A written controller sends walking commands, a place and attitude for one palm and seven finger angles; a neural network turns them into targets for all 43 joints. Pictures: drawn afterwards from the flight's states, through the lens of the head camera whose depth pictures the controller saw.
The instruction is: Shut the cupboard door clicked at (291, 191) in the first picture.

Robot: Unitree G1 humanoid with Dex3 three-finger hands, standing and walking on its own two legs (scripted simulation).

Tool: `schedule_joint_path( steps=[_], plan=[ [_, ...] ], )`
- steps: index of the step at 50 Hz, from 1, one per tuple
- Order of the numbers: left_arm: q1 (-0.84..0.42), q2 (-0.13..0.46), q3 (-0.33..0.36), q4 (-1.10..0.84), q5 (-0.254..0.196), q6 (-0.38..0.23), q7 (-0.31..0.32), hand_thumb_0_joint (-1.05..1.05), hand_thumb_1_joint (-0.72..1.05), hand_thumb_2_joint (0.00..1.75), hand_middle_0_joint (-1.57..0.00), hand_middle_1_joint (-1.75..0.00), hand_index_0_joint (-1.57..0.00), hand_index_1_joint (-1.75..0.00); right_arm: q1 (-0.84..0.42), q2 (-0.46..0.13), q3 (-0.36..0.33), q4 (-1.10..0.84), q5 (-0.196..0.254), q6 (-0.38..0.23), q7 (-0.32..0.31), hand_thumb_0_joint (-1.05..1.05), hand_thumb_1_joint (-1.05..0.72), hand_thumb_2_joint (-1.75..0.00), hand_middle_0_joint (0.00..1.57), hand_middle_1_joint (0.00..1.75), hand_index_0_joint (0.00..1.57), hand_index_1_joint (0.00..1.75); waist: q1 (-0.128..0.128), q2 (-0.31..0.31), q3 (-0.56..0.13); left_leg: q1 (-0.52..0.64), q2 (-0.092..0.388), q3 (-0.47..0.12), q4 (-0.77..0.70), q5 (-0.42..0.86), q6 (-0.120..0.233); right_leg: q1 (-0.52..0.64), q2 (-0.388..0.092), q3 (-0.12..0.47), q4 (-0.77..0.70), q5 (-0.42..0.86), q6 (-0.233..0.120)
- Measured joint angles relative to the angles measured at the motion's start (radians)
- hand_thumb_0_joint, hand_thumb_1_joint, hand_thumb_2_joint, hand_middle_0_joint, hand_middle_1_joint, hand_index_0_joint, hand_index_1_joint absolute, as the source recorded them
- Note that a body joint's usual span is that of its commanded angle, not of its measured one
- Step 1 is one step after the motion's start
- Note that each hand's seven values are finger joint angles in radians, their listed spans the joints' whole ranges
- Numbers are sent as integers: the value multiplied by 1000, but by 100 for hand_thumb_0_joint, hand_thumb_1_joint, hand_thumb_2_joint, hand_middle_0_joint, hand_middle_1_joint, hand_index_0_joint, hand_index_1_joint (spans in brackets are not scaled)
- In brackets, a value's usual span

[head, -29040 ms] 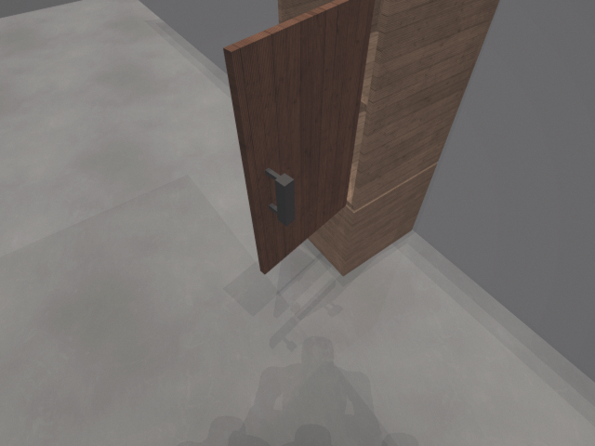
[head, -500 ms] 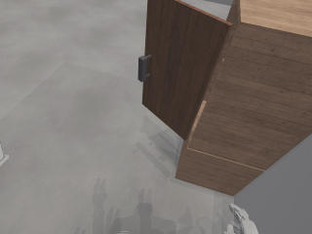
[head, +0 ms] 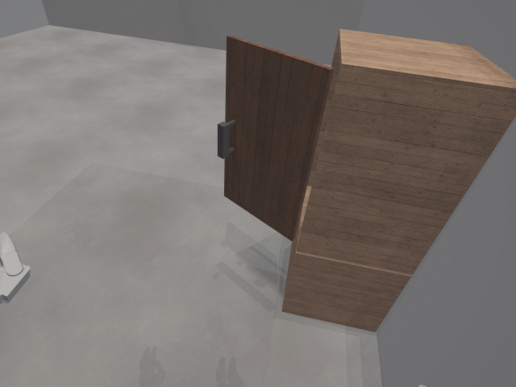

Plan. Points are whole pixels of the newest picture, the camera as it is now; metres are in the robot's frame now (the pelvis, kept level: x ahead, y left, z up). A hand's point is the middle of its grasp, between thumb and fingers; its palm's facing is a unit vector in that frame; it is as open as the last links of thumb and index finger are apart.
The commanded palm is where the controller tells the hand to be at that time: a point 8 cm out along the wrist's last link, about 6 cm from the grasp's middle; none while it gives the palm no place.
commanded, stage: stop stepping back and stand still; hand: left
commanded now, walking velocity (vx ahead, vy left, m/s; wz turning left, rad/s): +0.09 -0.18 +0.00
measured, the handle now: (227, 138) +0.90 +0.12 -0.05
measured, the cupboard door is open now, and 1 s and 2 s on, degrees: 60 60 60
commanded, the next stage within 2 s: let the arm hang, fingers relaxed in 1.32 s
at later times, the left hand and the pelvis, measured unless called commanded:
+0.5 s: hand out of the picture +0.14 +0.31 +0.15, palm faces +0.46 -0.82 -0.34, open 7.5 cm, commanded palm +0.06 +0.34 +0.19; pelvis -0.09 +0.04 +0.01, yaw +0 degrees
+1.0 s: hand (36, 283) +0.19 +0.27 +0.16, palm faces +0.36 -0.83 -0.42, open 7.4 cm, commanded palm +0.13 +0.33 +0.19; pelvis -0.02 +0.03 +0.00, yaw -1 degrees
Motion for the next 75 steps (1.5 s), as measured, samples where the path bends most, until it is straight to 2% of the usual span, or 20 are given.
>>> schedule_joint_path(
  steps=[4, 7, 10, 13, 17, 18, 21, 25, 29, 33, 36, 39, 43, 48, 53, 59, 67, 71, 73, 75],
  plan=[
    [-63, -20, -40, -47, -2, 30, -8, 1, 89, 90, -20, -30, -20, -31, -47, 65, 23, -31, -13, -48, 22, 1, -91, -90, 20, 30, 20, 30, -4, -33, 100, 16, -15, 0, -161, 11, -44, -78, 33, -11, 34, -40, -15],
    [20, 39, -44, -211, -8, 24, -34, 2, 89, 89, -20, -30, -20, -31, -76, 108, 40, -86, -21, -73, 55, 1, -91, -90, 20, 30, 20, 30, -18, -55, 136, -13, -19, 31, -200, -62, -88, -95, 47, -53, -34, -8, -51],
    [161, 128, -4, -362, -14, -6, -54, 2, 89, 89, -20, -30, -20, -31, -90, 125, 44, -84, -25, -54, 74, 1, -90, -90, 20, 30, 20, 30, -8, -66, 121, -115, -30, 43, 153, -180, -97, -137, 20, -56, -13, 176, -90],
    [213, 166, 33, -355, -10, -36, -46, 1, 88, 89, -21, -31, -21, -31, -53, 124, 39, -41, -18, -3, 65, 1, -90, -90, 20, 30, 20, 30, 30, -67, 19, -115, -14, 37, 417, -235, -81, -163, -6, -50, 8, 136, -72],
    [65, 108, 45, -158, 1, -26, -6, 0, 88, 89, -21, -31, -21, -31, -24, 81, 43, -24, -6, 2, 37, 1, -90, -90, 20, 30, 20, 30, 55, -33, -45, 86, 51, 32, 154, -302, -34, -210, -45, -88, 65, 64, -47],
    [13, 84, 43, -103, 0, -14, 5, 0, 88, 89, -21, -31, -21, -31, -28, 62, 39, -31, -6, -8, 31, 1, -90, -90, 20, 30, 20, 30, 46, -12, -36, 121, 57, 11, 69, -298, -19, -236, -45, -95, 113, 48, -37],
    [-96, 12, 31, 35, 5, 30, 23, 1, 89, 89, -20, -30, -20, -31, -76, 63, 34, -20, -4, -21, 26, 1, -91, -90, 20, 30, 20, 30, 32, -29, 47, 123, 16, 26, 89, -212, -27, -319, -52, -34, 310, 24, -13],
    [-24, -22, -39, -39, 12, 75, -7, 1, 90, 90, -19, -30, -19, -30, -75, 109, 48, -30, -16, -46, 56, 1, -91, -90, 20, 30, 20, 30, 0, -63, 94, 175, 11, 32, 2, -163, -34, -383, -42, -33, 393, 94, 4],
    [112, 22, -74, -238, 29, 24, -30, 2, 89, 89, -20, -30, -20, -31, -47, 140, 67, -42, -24, -60, 73, 1, -90, -90, 20, 30, 20, 30, -1, -77, 102, 194, 47, 28, -40, -152, -55, -326, -33, -80, 237, 132, 10],
    [158, 129, 26, -286, 38, -37, -12, 2, 89, 89, -21, -30, -21, -31, -36, 131, 59, -54, -28, -41, 69, 1, -90, -90, 20, 30, 20, 30, 16, -45, 85, 147, 82, 26, 56, -222, -78, -204, -17, -101, 22, 145, -22],
    [85, 121, 51, -191, 35, -47, 1, 1, 88, 89, -21, -31, -21, -31, -75, 90, 32, -21, -22, -13, 67, 1, -90, -90, 20, 30, 20, 30, 12, 15, 100, 83, 75, -1, 208, -294, -61, -199, 0, -120, 42, 147, -65],
    [56, 73, 42, -82, 27, -40, 9, 1, 89, 89, -21, -30, -21, -31, -104, 54, 9, -3, -8, 9, 68, 1, -91, -90, 20, 30, 20, 30, 10, 26, 107, 36, 35, 20, 323, -320, -60, -166, -18, -102, 15, 146, -61],
    [93, 16, -4, -22, 22, -12, 9, 1, 89, 89, -20, -30, -20, -31, -125, 28, -5, -33, 0, 23, 53, 1, -91, -90, 20, 30, 20, 30, -2, 13, 130, 38, 25, 54, 230, -260, -54, -124, -39, -84, -2, 138, -45],
    [104, -4, -79, -162, 22, 1, -3, 1, 89, 89, -21, -30, -21, -31, -129, 15, -15, -67, -5, 10, 35, 1, -91, -90, 20, 30, 20, 30, 10, -16, 176, 95, 35, 46, 29, -68, -36, -96, -42, -109, 54, 81, -27],
    [95, 78, -6, -260, 25, -40, -5, 2, 88, 89, -21, -31, -21, -31, -157, 67, -5, -87, -9, -8, 31, 1, -91, -90, 20, 30, 20, 30, 40, -76, 171, 96, 10, 76, 31, -118, -15, -115, -66, -69, 86, 53, -6],
    [69, 96, 66, -183, 9, -51, -4, 1, 89, 89, -21, -30, -21, -31, -181, 105, 38, -95, 0, -26, 56, 1, -91, -90, 20, 30, 20, 30, 37, -5, 143, 93, 29, 72, -20, -94, -15, -86, -42, -69, -43, 122, -4],
    [105, 13, -52, -109, 0, 38, -28, 1, 89, 89, -20, -30, -20, -31, -146, 111, 63, -73, 3, 11, 54, 1, -91, -90, 20, 30, 20, 30, 28, 4, 102, 112, 21, 86, -44, -91, -9, -73, -50, -57, -63, 126, 4],
    [97, 16, -66, -136, 4, 45, -28, 1, 89, 89, -21, -30, -21, -31, -120, 100, 60, -61, -2, 16, 41, 1, -91, -90, 20, 30, 20, 30, 24, -20, 96, 117, 20, 76, -44, -90, -10, -62, -49, -67, -68, 127, 1],
    [16, 28, -123, -10, 36, 20, -64, 1, 89, 89, -21, -30, -20, -31, -121, 61, 42, -17, -3, -24, 79, 1, -90, -90, 20, 30, 20, 30, 34, -5, 86, 87, 17, 67, -14, -95, -7, -89, -52, -79, -35, 119, 3],
    [-81, 7, -211, 213, 58, 79, -110, 0, 89, 89, -20, -30, -20, -31, -142, 7, 28, 37, -12, -20, 109, 1, -90, -90, 20, 30, 20, 30, 41, 30, 75, 62, 13, 66, 19, -104, 0, -115, -59, -81, 4, 101, 7]
  ],
)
